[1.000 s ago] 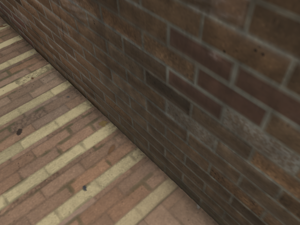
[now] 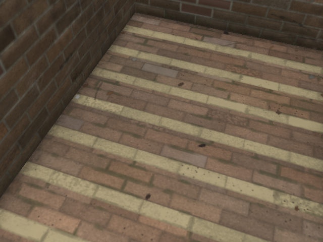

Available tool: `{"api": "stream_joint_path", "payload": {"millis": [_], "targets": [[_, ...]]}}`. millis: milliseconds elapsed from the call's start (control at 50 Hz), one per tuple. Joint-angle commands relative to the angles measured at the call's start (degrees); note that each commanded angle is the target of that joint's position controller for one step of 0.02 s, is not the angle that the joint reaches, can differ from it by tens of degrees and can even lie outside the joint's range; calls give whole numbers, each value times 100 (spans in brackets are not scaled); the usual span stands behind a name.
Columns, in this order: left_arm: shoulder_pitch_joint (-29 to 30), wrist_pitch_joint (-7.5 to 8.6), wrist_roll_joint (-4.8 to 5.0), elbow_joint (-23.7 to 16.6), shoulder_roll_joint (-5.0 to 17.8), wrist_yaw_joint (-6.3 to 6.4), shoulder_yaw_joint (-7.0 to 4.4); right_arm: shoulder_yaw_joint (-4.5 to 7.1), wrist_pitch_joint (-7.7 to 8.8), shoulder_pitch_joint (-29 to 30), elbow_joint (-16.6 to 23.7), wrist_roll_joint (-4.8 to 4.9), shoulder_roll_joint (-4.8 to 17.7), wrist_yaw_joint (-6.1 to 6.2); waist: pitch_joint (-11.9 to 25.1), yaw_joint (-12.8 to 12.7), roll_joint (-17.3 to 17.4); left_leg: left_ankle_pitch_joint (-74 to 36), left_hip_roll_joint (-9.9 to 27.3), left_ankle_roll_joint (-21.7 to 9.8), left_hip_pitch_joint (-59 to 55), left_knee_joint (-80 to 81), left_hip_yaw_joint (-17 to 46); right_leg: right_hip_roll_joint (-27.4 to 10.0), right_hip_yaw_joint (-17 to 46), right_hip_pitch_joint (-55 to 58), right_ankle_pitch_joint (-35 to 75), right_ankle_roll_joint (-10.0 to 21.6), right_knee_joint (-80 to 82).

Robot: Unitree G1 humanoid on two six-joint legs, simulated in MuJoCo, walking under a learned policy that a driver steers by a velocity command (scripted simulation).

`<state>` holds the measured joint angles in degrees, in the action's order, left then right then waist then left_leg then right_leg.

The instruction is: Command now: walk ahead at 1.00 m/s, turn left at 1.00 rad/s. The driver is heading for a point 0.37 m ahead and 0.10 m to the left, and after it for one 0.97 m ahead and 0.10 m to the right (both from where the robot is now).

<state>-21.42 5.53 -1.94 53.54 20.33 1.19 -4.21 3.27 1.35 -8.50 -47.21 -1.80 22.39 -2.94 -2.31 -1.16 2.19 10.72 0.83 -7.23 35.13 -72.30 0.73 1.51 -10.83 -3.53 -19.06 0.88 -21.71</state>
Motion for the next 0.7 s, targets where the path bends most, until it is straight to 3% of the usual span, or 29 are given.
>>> {"api": "stream_joint_path", "payload": {"millis": [20, 40, 60, 100, 140, 160, 180, 200, 220, 240, 260, 280, 300, 320, 340, 360, 380, 420, 460, 500, 540, 560, 580, 600, 620, 640, 660, 680, 700], "targets": [[-38, 199, 10, -33, -335, -35, 201, -281, 16, 736, 910, 89, -546, -176, -421, 288, -763, -334, 433, -37, 1336, 249, 98, -1539, 586, 200, 2522, 71, 1143], [42, 195, -3, 11, -391, -28, 219, -282, 2, 917, 936, 145, -474, -196, -435, 281, -734, -537, 214, -52, 1002, 498, -185, -1143, 76, -83, 2969, -25, 1268], [21, 241, -50, -2, -173, -55, 215, -351, 1, 1039, 1130, 145, -521, -248, -623, 464, -745, -692, 211, -93, 508, 1200, -427, -1239, -199, -531, 3821, -85, 1242], [-112, 355, 78, 68, 92, -28, 168, -346, -11, 1264, 1138, 26, -375, -294, -677, 600, -405, -1157, -298, -272, -829, 1987, -1086, -1267, -535, -1043, 5952, -193, 1279], [-115, 363, 144, -78, 654, 17, 70, -214, -23, 415, 778, -2, -11, -265, -119, 1111, -884, -838, -801, -470, -1878, 2027, -1152, -1445, -559, -662, 8315, -108, 372], [-17, 309, 176, -244, 868, 38, 24, -111, -27, -387, 449, 13, 198, -220, 411, 1457, -777, -489, -1155, -570, -2631, 1939, -1210, -1433, -567, -599, 9621, -155, -1097], [168, 258, 261, -366, 1063, 47, 10, -54, -16, -1224, 133, -97, 292, -149, 561, 1808, -773, -358, -1030, -783, -3453, 2693, -768, -1672, -308, -950, 9034, -212, -2577], [185, 83, 261, -294, 972, -30, -9, 42, 16, -1721, -216, 3, 404, 2, 609, 1812, -291, -1427, -697, -966, -4305, 4105, -272, -1151, -415, -1327, 5407, -300, -4556], [-292, 30, 71, -538, 284, -124, 130, 140, -41, -1282, -238, 30, 798, 258, 665, 829, 966, -4931, 441, -1196, -5430, 3258, 1217, -150, -281, -3120, -1332, -367, -6870], [-681, 25, 274, -942, 214, -43, 202, 228, -63, -1326, -53, -79, 1191, 284, 2255, 653, 468, -6388, 1694, -2196, -6590, 3484, 3119, -311, 994, -3831, -1572, -285, -7740], [-271, 17, 285, -946, 332, 9, 210, 232, -75, -1338, -98, 4, 936, 361, 1988, 736, -469, -5257, 1677, -1997, -5792, 4327, 3223, -470, 1257, -3892, -860, -179, -7303], [-277, -22, 257, -960, 170, 26, 267, 153, -14, -1018, -205, 26, 655, 426, 846, 391, -576, -4505, 1613, -1773, -4621, 4820, 2870, -636, 1290, -3993, -628, -120, -6708], [-234, -92, 141, -863, 137, 1, 289, 51, 46, -623, -187, 0, 301, 414, 310, 130, -834, -4106, 1456, -1541, -3631, 5132, 2418, -776, 1371, -3745, -619, -125, -6237], [-438, -203, 73, -686, 72, -17, 315, -51, 149, -409, -121, -10, 85, 387, -12, -67, -1030, -4755, 1391, -1340, -2783, 5304, 1890, -860, 1429, -3165, -614, -168, -5673], [-686, -336, 15, -565, -156, -48, 356, -109, 229, -439, -200, 29, -19, 335, -80, -218, -934, -4876, 1307, -1204, -2167, 5474, 1418, -860, 1460, -2671, -663, -239, -5075], [-580, -414, 47, -524, -310, -84, 400, -118, 319, -368, -265, 16, -36, 287, -99, -285, -1026, -4985, 1005, -955, -1747, 5736, 942, -836, 1314, -2272, -406, -238, -4592], [-531, -405, 45, -587, -385, -99, 406, -109, 425, -473, -375, 16, 41, 217, -238, -293, -578, -5892, 930, -854, -1627, 5631, 585, -743, 1201, -2182, -118, -178, -3978], [-82, -244, 75, -750, -489, -162, 412, -48, 527, -191, -489, 63, -24, 213, -230, -289, -118, -5378, 423, -380, -1773, 5692, -207, -579, 856, -1975, 1190, -66, -2514], [334, -133, 143, -811, -388, -225, 358, -16, 522, -122, -478, 73, -68, 301, 128, -75, 62, -4606, 123, -73, -2595, 5484, -664, -220, 454, -1999, 2466, -3, -1622], [88, -88, 117, -695, -233, -280, 264, 59, 546, -32, -431, 66, 82, 389, 592, -134, 281, -4481, 170, 158, -3168, 4844, -986, 105, 324, -1564, 3060, 57, -1139], [-832, -126, -11, -348, -101, -261, 139, 105, 460, 269, -274, 134, 124, 506, 1005, -506, 362, -4467, 306, 324, -2964, 3506, -1058, 452, 277, -452, 2816, 146, -1125], [-1782, -182, -98, -58, -30, -240, 68, 125, 402, 762, -86, 195, 150, 526, 1164, -1150, 320, -4115, 275, 429, -2390, 2084, -1064, 414, 439, 403, 2856, 389, -963], [-2255, -188, -51, 142, 316, -168, -64, 104, 343, 1022, 50, 173, -48, 490, 782, -1412, -578, -649, -437, 623, -1393, 2, -1070, -94, 1142, 838, 4578, 835, -496], [-1547, -198, -44, -26, 591, -128, -55, -36, 251, 218, 164, 37, -597, 447, 467, -422, -1732, 2834, -1194, 765, -44, -1768, -717, -879, 2725, 968, 9047, 1299, -1083], [-801, -182, 24, -492, 1044, -97, -183, -150, 169, -1140, 171, -12, -610, 463, 1972, 222, -1733, 2386, -1092, 820, 107, -2234, 455, -1906, 4529, 1537, 8378, 2280, -420], [-99, -294, 170, -826, 839, -102, -221, -196, 82, -1208, 83, -79, -387, 483, 1920, 344, -902, 1786, -681, 768, -60, -1928, 717, -2019, 4905, 879, 5538, 2370, 198], [219, -394, 186, -957, 406, -106, -118, -139, 3, -696, 122, -127, -48, 507, 1148, 323, -191, 1497, -481, 797, -64, -1461, 634, -1646, 4670, -53, 3463, 2164, 476], [339, -452, 193, -971, 196, -103, -51, -89, -55, -281, 208, -166, 113, 531, 753, 267, 216, 1302, -313, 889, -106, -805, 599, -1292, 4292, -608, 2562, 1842, 621], [223, -471, 230, -940, 184, -88, -31, -107, -153, -138, 286, -155, 81, 548, 589, 225, 157, 1141, -262, 956, -321, -293, 567, -1133, 4037, -1011, 2660, 1600, 631]]}}
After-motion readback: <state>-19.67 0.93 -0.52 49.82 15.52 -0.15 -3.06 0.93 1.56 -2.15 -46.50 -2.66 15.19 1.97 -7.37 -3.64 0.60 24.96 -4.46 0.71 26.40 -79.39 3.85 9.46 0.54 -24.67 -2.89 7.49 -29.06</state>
